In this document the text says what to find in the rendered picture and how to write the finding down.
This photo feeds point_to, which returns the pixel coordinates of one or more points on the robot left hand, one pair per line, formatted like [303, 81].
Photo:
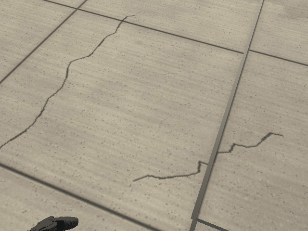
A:
[56, 224]

